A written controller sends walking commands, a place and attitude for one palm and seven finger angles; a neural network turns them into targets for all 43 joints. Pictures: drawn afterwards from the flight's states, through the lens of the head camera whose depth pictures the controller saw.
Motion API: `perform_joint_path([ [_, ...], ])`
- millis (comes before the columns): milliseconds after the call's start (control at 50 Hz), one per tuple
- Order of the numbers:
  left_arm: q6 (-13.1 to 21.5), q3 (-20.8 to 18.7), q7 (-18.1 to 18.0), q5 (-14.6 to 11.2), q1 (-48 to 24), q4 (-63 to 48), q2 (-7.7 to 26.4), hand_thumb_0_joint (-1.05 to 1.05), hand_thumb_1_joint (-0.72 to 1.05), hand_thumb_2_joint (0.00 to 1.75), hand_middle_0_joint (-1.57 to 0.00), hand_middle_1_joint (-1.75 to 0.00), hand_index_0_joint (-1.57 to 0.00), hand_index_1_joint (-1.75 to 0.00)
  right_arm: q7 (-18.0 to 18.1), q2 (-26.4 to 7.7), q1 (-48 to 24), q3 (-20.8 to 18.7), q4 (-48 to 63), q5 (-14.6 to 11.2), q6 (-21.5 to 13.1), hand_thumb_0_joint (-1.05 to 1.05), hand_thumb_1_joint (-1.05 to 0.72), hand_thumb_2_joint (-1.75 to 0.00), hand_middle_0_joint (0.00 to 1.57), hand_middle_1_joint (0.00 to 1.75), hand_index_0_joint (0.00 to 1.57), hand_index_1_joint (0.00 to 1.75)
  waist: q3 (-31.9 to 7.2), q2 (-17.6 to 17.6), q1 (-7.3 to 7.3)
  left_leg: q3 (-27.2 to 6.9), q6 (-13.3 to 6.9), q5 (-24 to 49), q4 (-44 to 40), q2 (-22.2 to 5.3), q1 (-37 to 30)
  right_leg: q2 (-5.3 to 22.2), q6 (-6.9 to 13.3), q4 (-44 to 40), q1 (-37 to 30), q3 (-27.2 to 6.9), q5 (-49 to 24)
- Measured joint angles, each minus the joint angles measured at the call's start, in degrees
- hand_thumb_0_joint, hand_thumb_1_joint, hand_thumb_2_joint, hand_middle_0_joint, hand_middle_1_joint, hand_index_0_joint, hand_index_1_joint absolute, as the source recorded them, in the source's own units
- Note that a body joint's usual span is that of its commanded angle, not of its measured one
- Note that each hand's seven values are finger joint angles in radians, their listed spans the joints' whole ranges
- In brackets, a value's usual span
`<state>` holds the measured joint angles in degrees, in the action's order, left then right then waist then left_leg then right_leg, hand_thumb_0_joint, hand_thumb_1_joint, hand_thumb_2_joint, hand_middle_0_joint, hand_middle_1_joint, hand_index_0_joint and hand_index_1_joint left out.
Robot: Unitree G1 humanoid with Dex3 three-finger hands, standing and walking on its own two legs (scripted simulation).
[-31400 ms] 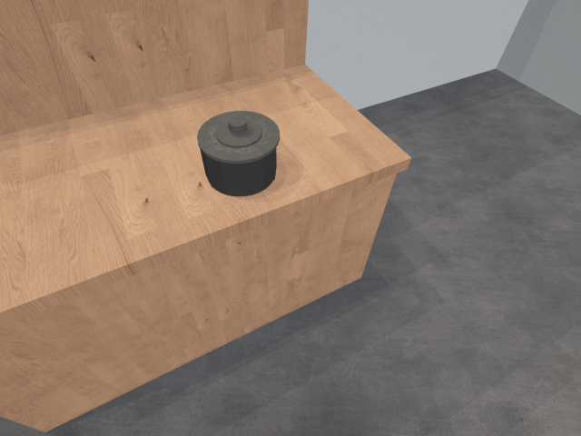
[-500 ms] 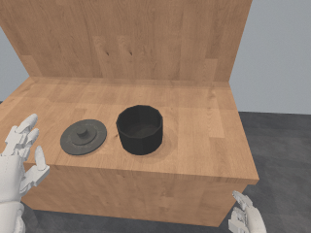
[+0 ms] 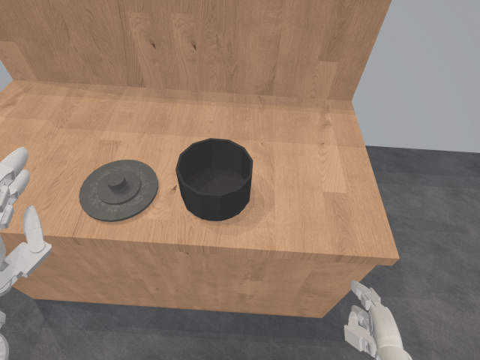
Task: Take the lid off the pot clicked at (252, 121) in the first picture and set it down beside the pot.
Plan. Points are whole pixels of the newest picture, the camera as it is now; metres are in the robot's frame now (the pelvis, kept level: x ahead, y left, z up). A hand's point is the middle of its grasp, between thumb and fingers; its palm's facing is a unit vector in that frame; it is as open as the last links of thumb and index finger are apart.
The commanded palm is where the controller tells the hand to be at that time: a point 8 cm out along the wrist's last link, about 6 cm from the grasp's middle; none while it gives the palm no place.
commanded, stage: step back with the hand held close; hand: left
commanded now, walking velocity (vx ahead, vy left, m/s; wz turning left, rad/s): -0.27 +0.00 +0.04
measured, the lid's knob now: (116, 181) +0.48 +0.35 -0.08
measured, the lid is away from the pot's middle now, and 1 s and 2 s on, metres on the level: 0.24 0.24 0.24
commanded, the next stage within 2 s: stop stepping back and stand still in 1.26 s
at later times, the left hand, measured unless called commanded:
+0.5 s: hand (27, 311) +0.14 +0.25 +0.14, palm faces +0.33 -0.83 -0.45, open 7.4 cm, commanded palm +0.07 +0.29 +0.17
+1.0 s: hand out of the picture +0.07 +0.22 +0.15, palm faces +0.22 -0.86 -0.46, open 7.4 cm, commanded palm +0.00 +0.28 +0.17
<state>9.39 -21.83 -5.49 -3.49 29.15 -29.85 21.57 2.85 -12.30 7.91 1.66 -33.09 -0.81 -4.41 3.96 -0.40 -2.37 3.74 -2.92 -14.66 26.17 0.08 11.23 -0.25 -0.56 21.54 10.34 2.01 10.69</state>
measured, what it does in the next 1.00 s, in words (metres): walks backwards: right foot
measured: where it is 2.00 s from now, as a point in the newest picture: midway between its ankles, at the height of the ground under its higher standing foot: outside the picture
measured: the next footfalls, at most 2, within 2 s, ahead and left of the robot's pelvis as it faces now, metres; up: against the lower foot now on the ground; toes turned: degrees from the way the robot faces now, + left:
right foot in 0.88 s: -0.11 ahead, -0.15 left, +0.00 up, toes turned -4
left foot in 1.26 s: -0.10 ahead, +0.11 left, +0.00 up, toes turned +1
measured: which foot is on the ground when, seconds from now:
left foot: down 0.00-1.00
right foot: down 0.00-0.66, up 0.68-0.86, down 0.88-1.00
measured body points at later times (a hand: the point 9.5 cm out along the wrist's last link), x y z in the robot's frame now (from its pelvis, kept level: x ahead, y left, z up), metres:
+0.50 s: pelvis -0.05 +0.01 -0.01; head -0.02 +0.02 +0.43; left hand +0.11 +0.29 +0.17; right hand +0.13 -0.22 -0.09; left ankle -0.01 +0.08 -0.74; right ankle -0.01 -0.13 -0.74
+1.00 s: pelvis -0.13 +0.00 -0.02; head -0.09 +0.03 +0.43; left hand +0.06 +0.27 +0.18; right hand +0.05 -0.22 -0.08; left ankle -0.01 +0.08 -0.74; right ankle -0.15 -0.15 -0.74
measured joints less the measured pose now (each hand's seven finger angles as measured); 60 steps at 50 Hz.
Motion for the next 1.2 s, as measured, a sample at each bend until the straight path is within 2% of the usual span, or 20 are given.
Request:
perform_joint_path([
  [80,0.4,2.1,1.0,0.7,4.3,-2.9,-0.3,0.02,0.89,0.89,-0.21,-0.3,-0.2,-0.3,-0.6,-0.6,0.0,-1.2,1.1,-0.1,0.7,0.01,-0.9,-0.9,0.2,0.3,0.2,0.3,1.2,1.3,2.06,0.7,-0.9,0.3,0.7,0.8,2.2,0.9,-0.8,1.8,2.8,-0.7,0.1],
  [160,1.0,1.3,1.4,1.1,9.5,-6.9,3.2,0.02,0.89,0.89,-0.21,-0.3,-0.21,-0.3,-0.6,-0.1,1.2,-2.3,2.1,-0.3,1.4,0.01,-0.9,-0.9,0.2,0.3,0.2,0.3,1.0,3.0,3.38,0.8,-1.4,0.0,2.2,1.6,4.0,1.8,-1.2,4.5,5.1,-0.7,1.1],
  [240,1.9,-1.8,0.7,1.0,11.5,-9.2,6.3,0.02,0.89,0.89,-0.22,-0.3,-0.21,-0.3,-0.4,0.7,2.8,-2.9,2.2,-0.2,1.0,0.01,-0.9,-0.9,0.2,0.3,0.2,0.3,0.3,3.9,2.94,0.7,-1.8,-0.3,3.7,2.4,4.9,3.0,-0.6,8.3,6.4,0.2,3.3],
  [280,2.4,-2.9,0.3,0.9,11.2,-9.1,6.3,0.02,0.89,0.89,-0.22,-0.3,-0.21,-0.3,-0.3,0.9,3.3,-2.9,1.9,0.0,0.5,0.01,-0.9,-0.9,0.2,0.3,0.2,0.3,-0.5,3.4,2.44,0.8,-1.8,-0.5,4.5,2.5,5.4,3.4,-0.4,9.3,6.0,0.7,4.6],
  [320,2.7,-3.1,-0.1,0.8,10.0,-8.3,5.2,0.02,0.89,0.89,-0.21,-0.3,-0.21,-0.3,-0.3,1.0,3.3,-2.7,1.4,0.0,0.1,0.01,-0.9,-0.9,0.2,0.3,0.2,0.3,-0.8,2.4,1.88,0.9,-1.8,-0.7,5.4,2.1,5.9,3.3,-1.1,9.1,5.8,1.0,4.7],
  [380,2.7,-2.1,-0.4,0.6,7.5,-6.3,2.8,0.02,0.89,0.89,-0.21,-0.3,-0.21,-0.3,-0.3,1.1,2.8,-2.1,1.0,-0.2,-0.2,0.01,-0.9,-0.9,0.2,0.3,0.2,0.3,-0.5,0.7,1.85,0.3,-1.6,-0.5,6.5,1.4,6.6,2.7,-1.5,8.5,5.6,1.6,3.3],
  [500,1.9,0.9,-0.4,0.6,6.9,-4.9,0.0,0.01,0.89,0.89,-0.21,-0.3,-0.21,-0.3,-0.4,1.5,3.0,-1.5,1.6,-0.6,0.3,0.01,-0.9,-0.9,0.2,0.3,0.2,0.3,-1.0,0.0,2.41,-0.9,-0.7,-0.9,9.6,0.2,9.9,1.6,-0.3,9.2,7.5,2.9,2.2],
  [580,1.9,2.0,-1.1,0.7,8.3,-6.9,0.5,0.02,0.89,0.89,-0.21,-0.3,-0.21,-0.3,0.0,0.8,4.1,-1.9,1.8,-0.5,0.4,0.01,-0.9,-0.9,0.2,0.3,0.2,0.3,-1.4,1.4,3.1,-1.7,-0.1,-4.3,12.0,0.4,12.1,1.7,-0.2,9.7,8.8,3.5,1.6],
  [640,2.6,1.2,-1.8,0.9,8.9,-8.8,2.0,0.02,0.89,0.89,-0.21,-0.3,-0.21,-0.3,0.6,-0.1,4.8,-2.3,1.9,-0.4,0.2,0.01,-0.9,-0.9,0.2,0.3,0.2,0.3,-1.3,2.0,3.48,-1.7,-1.1,1.4,11.2,0.2,12.8,1.7,-0.5,10.4,9.7,3.8,1.2],
  [700,3.4,-0.8,-2.2,1.6,8.2,-8.8,3.5,0.02,0.89,0.89,-0.21,-0.3,-0.21,-0.3,1.1,-0.2,5.0,-2.7,2.0,-0.4,-0.7,0.01,-0.9,-0.9,0.2,0.3,0.2,0.3,-1.2,2.4,3.28,-1.2,-1.9,1.8,10.9,0.4,13.1,1.7,-0.3,15.3,11.4,2.6,6.7],
  [760,3.7,-2.2,-2.5,1.8,6.8,-7.6,3.9,0.02,0.89,0.89,-0.21,-0.3,-0.21,-0.3,0.9,0.4,5.2,-3.0,1.9,-0.1,-2.0,0.01,-0.9,-0.9,0.2,0.3,0.2,0.3,-2.1,1.3,3.31,-1.5,-2.0,3.1,9.3,0.1,13.8,0.9,-0.2,21.1,11.0,1.0,12.0],
  [840,4.1,-3.2,-2.6,1.0,6.7,-7.5,3.4,0.02,0.89,0.89,-0.21,-0.3,-0.21,-0.3,-0.1,2.0,4.1,-2.0,1.4,-0.1,-3.0,0.01,-0.9,-0.9,0.2,0.3,0.2,0.3,-3.2,1.3,2.04,0.2,-1.6,5.3,7.0,-1.1,15.1,1.6,-0.5,14.3,6.0,0.4,13.1],
  [880,4.3,-2.5,-2.2,0.9,6.1,-7.4,3.1,0.02,0.89,0.89,-0.21,-0.3,-0.21,-0.3,-0.5,2.5,3.1,-1.2,1.4,0.1,-3.5,0.01,-0.9,-0.9,0.2,0.3,0.2,0.3,-2.9,1.5,1.73,0.9,-1.3,6.1,7.1,-1.7,16.4,1.8,-0.8,8.5,3.1,0.3,9.3],
  [900,4.3,-1.5,-1.7,0.9,5.2,-6.9,2.5,0.02,0.89,0.89,-0.21,-0.3,-0.21,-0.3,-0.7,2.4,2.3,-0.9,1.1,0.1,-3.6,0.01,-0.9,-0.9,0.2,0.3,0.2,0.3,-2.2,0.5,1.72,0.7,-1.2,6.5,7.2,-2.6,16.8,1.1,-1.6,6.8,2.7,0.6,6.9],
  [940,4.3,0.5,-0.7,1.1,4.0,-6.5,2.2,0.02,0.89,0.89,-0.21,-0.3,-0.21,-0.3,-0.9,2.2,1.4,-0.4,0.7,0.2,-3.6,0.01,-0.9,-0.9,0.2,0.3,0.2,0.3,-0.8,-1.1,2.41,-0.6,-0.8,7.8,6.7,-3.6,17.1,-0.3,-2.2,5.0,2.3,1.7,4.7],
  [1000,4.5,1.1,0.5,0.7,5.4,-7.9,3.5,0.02,0.89,0.89,-0.21,-0.3,-0.21,-0.3,-1.2,2.4,1.9,-0.4,1.4,-0.2,-2.9,0.01,-0.9,-0.9,0.2,0.3,0.2,0.3,-0.4,-1.0,3.38,-1.7,-0.1,8.9,6.5,-3.8,17.9,-0.7,-1.3,6.6,3.6,2.6,4.9],
  [1060,4.9,-0.2,1.0,0.0,9.3,-9.4,5.4,0.02,0.89,0.89,-0.21,-0.3,-0.21,-0.3,-1.1,2.3,3.6,-1.0,1.8,-0.4,-1.9,0.01,-0.9,-0.9,0.2,0.3,0.21,0.3,-1.3,-0.4,4.17,-2.5,0.6,6.4,8.1,-3.6,19.0,-0.5,-0.7,9.0,4.8,3.5,5.8],
  [1100,5.3,-1.0,0.8,-0.4,11.1,-10.0,6.0,0.02,0.89,0.89,-0.21,-0.3,-0.21,-0.3,-0.8,1.9,4.8,-1.7,1.4,-0.5,-1.6,0.01,-0.9,-0.9,0.2,0.3,0.21,0.3,-2.2,0.1,4.26,-3.1,1.4,0.2,11.2,-3.0,20.0,-0.1,-0.5,10.4,5.2,3.9,6.4],
  [1140,5.8,-1.2,0.3,-0.5,11.4,-10.1,5.7,0.02,0.89,0.89,-0.22,-0.3,-0.21,-0.3,-0.5,1.2,5.7,-2.6,0.0,-0.6,-1.4,0.01,-0.9,-0.9,0.2,0.3,0.2,0.3,-3.2,1.1,3.67,-3.9,2.6,-5.4,17.5,-1.7,20.6,0.7,-0.5,12.2,5.6,3.5,7.1],
  [1200,5.8,-0.8,-0.5,-0.2,9.0,-8.8,3.9,0.01,0.88,0.89,-0.22,-0.3,-0.21,-0.3,-0.1,0.2,6.7,-3.5,-2.4,-0.7,-0.6,0.01,-0.9,-0.9,0.2,0.3,0.2,0.3,-5.6,2.9,3.54,-4.7,3.1,-8.0,25.8,-0.3,18.2,2.3,-1.0,14.5,6.6,2.8,7.9],
])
